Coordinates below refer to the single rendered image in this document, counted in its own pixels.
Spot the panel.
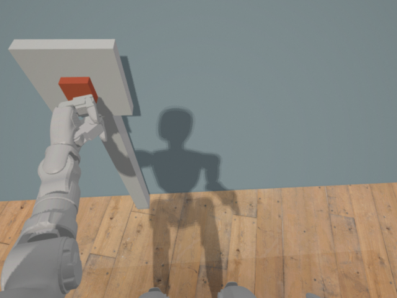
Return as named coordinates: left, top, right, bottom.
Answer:
left=8, top=39, right=150, bottom=209

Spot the left robot forearm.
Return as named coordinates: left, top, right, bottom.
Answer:
left=1, top=144, right=81, bottom=291

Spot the robot left shin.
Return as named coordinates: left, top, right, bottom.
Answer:
left=149, top=287, right=161, bottom=292

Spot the left robot upper arm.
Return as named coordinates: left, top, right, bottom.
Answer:
left=0, top=237, right=83, bottom=298

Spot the right robot thigh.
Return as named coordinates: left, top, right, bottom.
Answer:
left=217, top=286, right=257, bottom=298

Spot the button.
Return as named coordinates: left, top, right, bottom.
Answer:
left=58, top=77, right=98, bottom=103

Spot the robot left hand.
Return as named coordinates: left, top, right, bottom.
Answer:
left=50, top=94, right=107, bottom=153

